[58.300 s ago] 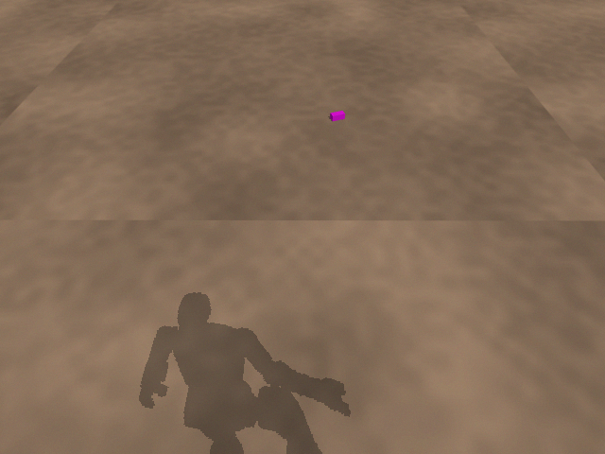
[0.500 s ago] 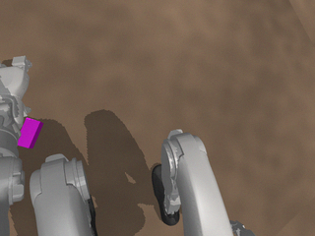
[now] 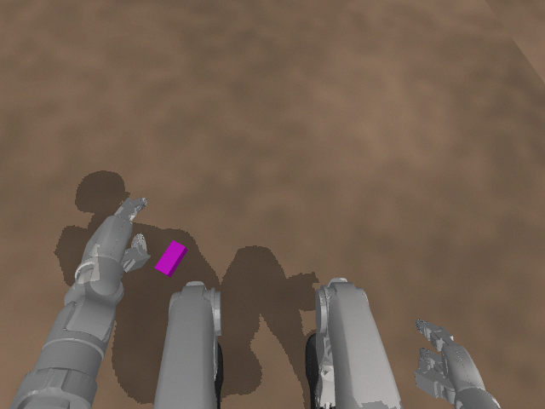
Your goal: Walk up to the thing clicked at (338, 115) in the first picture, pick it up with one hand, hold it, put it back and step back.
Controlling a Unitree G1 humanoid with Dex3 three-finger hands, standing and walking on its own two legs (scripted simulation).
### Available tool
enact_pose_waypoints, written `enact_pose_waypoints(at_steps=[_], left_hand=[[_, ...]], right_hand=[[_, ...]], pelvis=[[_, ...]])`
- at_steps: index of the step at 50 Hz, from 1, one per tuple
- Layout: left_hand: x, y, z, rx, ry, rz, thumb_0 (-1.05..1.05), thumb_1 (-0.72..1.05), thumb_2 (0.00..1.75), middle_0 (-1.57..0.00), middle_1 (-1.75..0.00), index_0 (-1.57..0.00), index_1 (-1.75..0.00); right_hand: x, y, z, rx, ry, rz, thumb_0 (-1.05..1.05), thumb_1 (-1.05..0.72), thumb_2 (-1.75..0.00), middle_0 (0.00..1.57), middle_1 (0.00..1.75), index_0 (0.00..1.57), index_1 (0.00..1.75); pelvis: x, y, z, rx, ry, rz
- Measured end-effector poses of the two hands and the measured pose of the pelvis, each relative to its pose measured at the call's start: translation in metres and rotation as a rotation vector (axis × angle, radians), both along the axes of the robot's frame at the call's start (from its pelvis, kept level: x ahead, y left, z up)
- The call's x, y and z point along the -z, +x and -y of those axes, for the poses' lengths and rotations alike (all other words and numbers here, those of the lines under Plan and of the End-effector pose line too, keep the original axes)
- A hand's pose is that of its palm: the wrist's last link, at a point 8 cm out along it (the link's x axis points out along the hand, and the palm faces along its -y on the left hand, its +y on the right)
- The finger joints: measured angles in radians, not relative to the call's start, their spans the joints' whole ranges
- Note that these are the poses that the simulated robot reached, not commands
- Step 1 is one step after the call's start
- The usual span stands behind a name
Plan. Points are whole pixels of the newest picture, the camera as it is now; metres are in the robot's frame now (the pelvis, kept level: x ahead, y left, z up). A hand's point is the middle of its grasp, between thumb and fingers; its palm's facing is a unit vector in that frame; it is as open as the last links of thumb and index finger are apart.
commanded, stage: home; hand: left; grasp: from above
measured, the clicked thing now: (171, 258) +0.42 +0.25 -0.45
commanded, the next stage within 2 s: none
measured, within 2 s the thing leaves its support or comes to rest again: neither
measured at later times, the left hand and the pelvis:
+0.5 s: hand (80, 289) +0.27 +0.19 +0.10, palm faces +0.10 -0.97 -0.22, open 7.4 cm; pelvis +0.05 +0.00 +0.18, yaw +3 degrees
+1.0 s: hand out of the picture +0.22 +0.20 +0.19, palm faces +0.13 -0.97 -0.20, open 7.5 cm; pelvis +0.08 +0.01 +0.24, yaw +4 degrees
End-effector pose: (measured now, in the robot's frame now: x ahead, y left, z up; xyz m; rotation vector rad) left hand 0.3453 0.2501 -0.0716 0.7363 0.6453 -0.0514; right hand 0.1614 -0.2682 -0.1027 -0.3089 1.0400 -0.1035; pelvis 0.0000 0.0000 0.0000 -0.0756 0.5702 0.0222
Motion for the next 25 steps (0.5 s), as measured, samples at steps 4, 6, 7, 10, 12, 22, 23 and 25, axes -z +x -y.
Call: enact_pose_waypoints(at_steps=[4, 6, 7, 10, 12, 22, 23, 25], left_hand=[[-0.029, -0.025, 0.001, -0.106, -0.094, -0.005, 0.01, 0.86, 0.91, -0.22, -0.31, -0.21, -0.31], [-0.044, -0.036, 0.002, -0.158, -0.143, -0.012, 0.01, 0.87, 0.9, -0.21, -0.31, -0.21, -0.31], [-0.052, -0.041, 0.002, -0.183, -0.167, -0.015, 0.01, 0.87, 0.9, -0.21, -0.31, -0.21, -0.31], [-0.077, -0.054, 0.004, -0.25, -0.234, -0.035, 0.01, 0.88, 0.9, -0.21, -0.3, -0.21, -0.3], [-0.093, -0.062, 0.006, -0.29, -0.275, -0.05, 0.01, 0.89, 0.9, -0.21, -0.3, -0.21, -0.3], [-0.175, -0.088, 0.009, -0.445, -0.414, -0.105, 0.01, 0.9, 0.9, -0.2, -0.3, -0.2, -0.29], [-0.183, -0.09, 0.009, -0.452, -0.421, -0.105, 0.01, 0.9, 0.9, -0.2, -0.3, -0.2, -0.29], [-0.199, -0.093, 0.008, -0.461, -0.431, -0.104, 0.01, 0.9, 0.9, -0.2, -0.3, -0.2, -0.29]], right_hand=[[-0.035, 0.031, -0.007, -0.013, -0.006, 0.109, 0.01, -0.91, -0.9, 0.2, 0.3, 0.2, 0.3], [-0.053, 0.043, -0.013, -0.015, -0.001, 0.154, 0.01, -0.91, -0.9, 0.2, 0.3, 0.2, 0.3], [-0.062, 0.048, -0.016, -0.015, 0.003, 0.174, 0.01, -0.91, -0.9, 0.2, 0.3, 0.2, 0.3], [-0.089, 0.058, -0.025, -0.011, 0.016, 0.223, 0.01, -0.9, -0.9, 0.2, 0.3, 0.2, 0.3], [-0.107, 0.062, -0.03, -0.008, 0.025, 0.244, 0.01, -0.9, -0.9, 0.2, 0.3, 0.2, 0.3], [-0.189, 0.056, -0.042, 0.044, 0.011, 0.271, 0.01, -0.9, -0.9, 0.2, 0.3, 0.2, 0.3], [-0.196, 0.055, -0.041, 0.051, 0.005, 0.273, 0.01, -0.9, -0.9, 0.2, 0.3, 0.2, 0.3], [-0.21, 0.052, -0.04, 0.065, -0.007, 0.279, 0.01, -0.9, -0.9, 0.2, 0.3, 0.2, 0.3]], pelvis=[[-0.027, 0.002, 0.001, -0.01, 0.006, 0.028], [-0.04, 0.004, 0.002, -0.015, 0.009, 0.042], [-0.048, 0.005, 0.002, -0.016, 0.01, 0.051], [-0.07, 0.01, 0.002, -0.02, 0.014, 0.078], [-0.086, 0.014, 0.003, -0.023, 0.015, 0.097], [-0.164, 0.044, 0.001, -0.038, 0.021, 0.194], [-0.171, 0.047, 0.0, -0.039, 0.022, 0.204], [-0.183, 0.053, -0.001, -0.041, 0.024, 0.227]])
